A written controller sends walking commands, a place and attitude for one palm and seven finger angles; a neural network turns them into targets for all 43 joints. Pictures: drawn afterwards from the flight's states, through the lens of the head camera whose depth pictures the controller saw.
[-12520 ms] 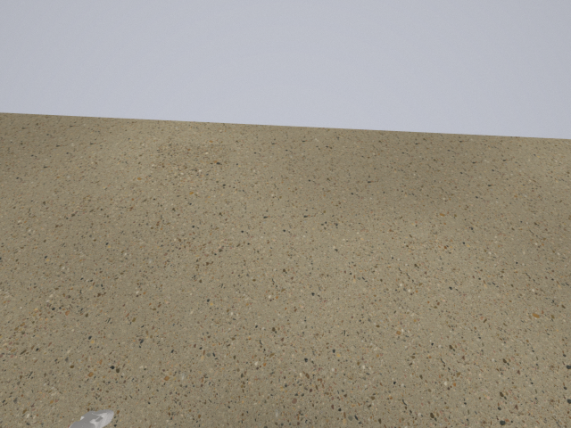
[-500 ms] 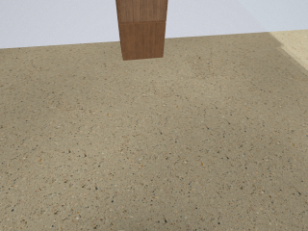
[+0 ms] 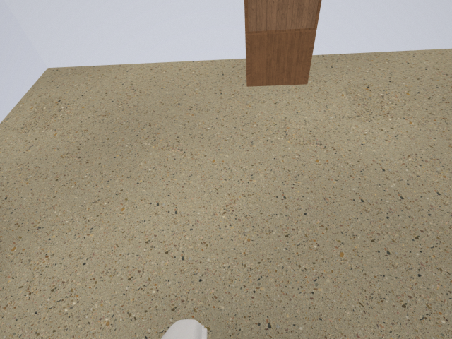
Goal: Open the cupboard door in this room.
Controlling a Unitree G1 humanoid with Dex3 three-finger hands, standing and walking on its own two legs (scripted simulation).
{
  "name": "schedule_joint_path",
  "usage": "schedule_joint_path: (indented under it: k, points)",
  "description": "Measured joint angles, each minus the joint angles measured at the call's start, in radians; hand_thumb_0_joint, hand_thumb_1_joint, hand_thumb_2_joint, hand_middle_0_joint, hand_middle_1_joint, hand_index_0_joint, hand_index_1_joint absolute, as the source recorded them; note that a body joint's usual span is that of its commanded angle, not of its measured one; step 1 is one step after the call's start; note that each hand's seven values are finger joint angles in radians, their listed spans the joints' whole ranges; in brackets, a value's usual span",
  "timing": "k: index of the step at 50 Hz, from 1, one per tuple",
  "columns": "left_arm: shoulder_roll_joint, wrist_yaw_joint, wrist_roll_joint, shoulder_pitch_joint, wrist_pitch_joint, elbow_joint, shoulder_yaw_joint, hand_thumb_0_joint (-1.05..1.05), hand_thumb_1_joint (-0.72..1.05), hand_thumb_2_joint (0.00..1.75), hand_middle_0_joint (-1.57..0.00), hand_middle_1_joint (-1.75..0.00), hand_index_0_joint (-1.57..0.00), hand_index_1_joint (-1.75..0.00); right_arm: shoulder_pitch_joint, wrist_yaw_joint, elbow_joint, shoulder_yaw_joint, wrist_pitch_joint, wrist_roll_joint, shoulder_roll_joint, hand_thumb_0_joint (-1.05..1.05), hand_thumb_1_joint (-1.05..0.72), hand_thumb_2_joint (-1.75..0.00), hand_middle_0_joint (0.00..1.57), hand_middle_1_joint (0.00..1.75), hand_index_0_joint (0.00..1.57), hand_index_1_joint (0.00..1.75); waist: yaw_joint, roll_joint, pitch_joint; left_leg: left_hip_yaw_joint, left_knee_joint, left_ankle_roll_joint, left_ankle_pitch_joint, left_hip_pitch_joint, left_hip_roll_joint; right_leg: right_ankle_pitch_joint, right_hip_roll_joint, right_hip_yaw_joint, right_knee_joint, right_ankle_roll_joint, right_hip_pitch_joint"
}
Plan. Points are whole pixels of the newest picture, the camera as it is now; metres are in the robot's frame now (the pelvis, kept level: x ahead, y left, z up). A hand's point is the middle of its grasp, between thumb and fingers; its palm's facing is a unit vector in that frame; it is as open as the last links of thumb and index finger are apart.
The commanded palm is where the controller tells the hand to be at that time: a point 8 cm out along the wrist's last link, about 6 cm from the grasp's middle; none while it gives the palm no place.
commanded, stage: turn or walk to find it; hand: left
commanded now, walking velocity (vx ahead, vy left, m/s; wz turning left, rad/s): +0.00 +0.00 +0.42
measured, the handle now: out of the picture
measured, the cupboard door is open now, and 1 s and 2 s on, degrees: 0 0 0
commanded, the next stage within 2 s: stand and wait in 0.60 s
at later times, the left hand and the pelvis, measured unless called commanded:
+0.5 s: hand out of the picture -0.01 +0.25 -0.17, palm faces +0.26 -0.93 -0.26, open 7.4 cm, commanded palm none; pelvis -0.01 +0.03 +0.00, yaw +12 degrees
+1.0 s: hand out of the picture -0.05 +0.17 -0.17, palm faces +0.37 -0.90 -0.23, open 7.4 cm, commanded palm none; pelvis -0.01 -0.02 +0.00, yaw +21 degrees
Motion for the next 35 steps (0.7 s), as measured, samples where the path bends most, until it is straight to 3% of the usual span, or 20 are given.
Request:
schedule_joint_path:
  k: [4,9,12,13,16,20,26,30,32,33,35]
  points:
    - [-0.005,-0.001,0.004,0.042,0.000,0.011,-0.004,0.01,0.90,0.89,-0.20,-0.30,-0.20,-0.30,-0.032,0.001,0.008,0.012,0.007,0.003,0.001,0.01,-0.91,-0.90,0.19,0.29,0.20,0.30,0.020,-0.012,0.020,0.018,-0.088,-0.004,-0.024,0.047,0.019,-0.009,-0.014,-0.038,0.008,0.003,-0.002]
    - [0.014,0.000,0.010,0.092,0.009,0.039,0.002,0.01,0.90,0.89,-0.20,-0.30,-0.20,-0.30,-0.086,0.002,0.003,0.033,0.000,0.010,0.018,0.01,-0.91,-0.90,0.19,0.29,0.20,0.30,0.054,-0.033,0.041,0.070,-0.309,0.015,-0.047,0.139,0.021,-0.030,-0.030,-0.082,0.042,0.017,-0.016]
    - [0.038,0.000,0.005,0.121,0.016,0.062,0.011,0.01,0.90,0.89,-0.20,-0.30,-0.20,-0.30,-0.110,0.004,-0.016,0.044,-0.019,0.011,0.032,0.01,-0.91,-0.90,0.19,0.29,0.20,0.30,0.065,-0.051,0.040,0.111,-0.525,0.037,0.069,0.227,0.011,-0.064,-0.045,-0.108,0.104,0.036,-0.039]
    - [0.047,-0.002,0.001,0.129,0.021,0.068,0.015,0.01,0.90,0.89,-0.20,-0.30,-0.20,-0.30,-0.114,0.005,-0.025,0.045,-0.031,0.008,0.034,0.01,-0.90,-0.90,0.19,0.29,0.20,0.30,0.066,-0.055,0.036,0.114,-0.572,0.059,0.117,0.247,0.010,-0.079,-0.053,-0.108,0.161,0.046,-0.066]
    - [0.074,0.003,-0.004,0.111,0.053,0.085,0.020,0.01,0.90,0.89,-0.20,-0.30,-0.20,-0.30,-0.124,0.003,-0.041,0.051,-0.051,0.012,0.054,0.01,-0.90,-0.90,0.20,0.29,0.20,0.30,0.080,-0.080,0.046,0.107,-0.540,0.091,0.064,0.243,-0.006,-0.218,-0.047,-0.008,0.409,0.090,-0.172]
    - [0.082,-0.004,-0.005,0.067,0.061,0.075,0.028,0.01,0.90,0.90,-0.20,-0.29,-0.20,-0.30,-0.107,-0.007,-0.043,0.055,-0.053,0.009,0.065,0.01,-0.90,-0.90,0.20,0.29,0.20,0.30,0.072,-0.062,0.032,0.065,-0.594,0.091,0.090,0.267,-0.007,-0.160,-0.031,0.062,0.544,0.116,-0.264]
    - [0.076,-0.012,-0.004,0.002,0.054,0.022,0.028,0.01,0.91,0.90,-0.20,-0.29,-0.20,-0.29,-0.070,0.001,-0.038,0.051,-0.044,0.005,0.075,0.01,-0.90,-0.90,0.20,0.30,0.21,0.30,0.053,-0.046,0.006,0.021,-0.646,0.081,0.132,0.276,-0.015,-0.081,-0.030,0.099,0.456,0.128,-0.287]
    - [0.061,-0.013,-0.007,-0.033,0.042,-0.008,0.024,0.01,0.91,0.90,-0.20,-0.29,-0.20,-0.29,-0.041,0.003,-0.040,0.040,-0.036,0.000,0.071,0.01,-0.90,-0.90,0.20,0.30,0.21,0.30,0.025,-0.024,-0.004,-0.014,-0.625,0.062,0.132,0.249,-0.017,-0.060,-0.003,0.091,0.271,0.123,-0.218]
    - [0.056,-0.014,-0.008,-0.039,0.026,-0.024,0.020,0.01,0.90,0.90,-0.20,-0.29,-0.20,-0.29,-0.021,0.002,-0.039,0.032,-0.033,0.002,0.066,0.01,-0.90,-0.90,0.20,0.30,0.21,0.30,0.018,-0.017,-0.013,-0.031,-0.587,0.046,0.118,0.221,-0.023,0.021,0.011,0.080,0.116,0.119,-0.152]
    - [0.046,-0.012,-0.004,-0.042,0.015,-0.027,0.018,0.01,0.90,0.90,-0.20,-0.29,-0.20,-0.30,-0.013,0.002,-0.036,0.027,-0.032,0.005,0.057,0.01,-0.90,-0.90,0.20,0.30,0.21,0.30,0.017,0.000,-0.013,-0.042,-0.552,0.045,0.103,0.202,-0.018,0.049,0.022,0.067,0.088,0.076,-0.141]
    - [0.026,-0.010,0.002,-0.043,0.002,-0.030,0.007,0.01,0.90,0.90,-0.20,-0.29,-0.20,-0.30,0.000,-0.003,-0.027,0.016,-0.020,0.007,0.043,0.01,-0.90,-0.90,0.20,0.30,0.21,0.30,0.010,0.021,-0.010,-0.052,-0.407,0.048,-0.035,0.149,-0.026,0.042,0.021,0.043,0.106,0.033,-0.142]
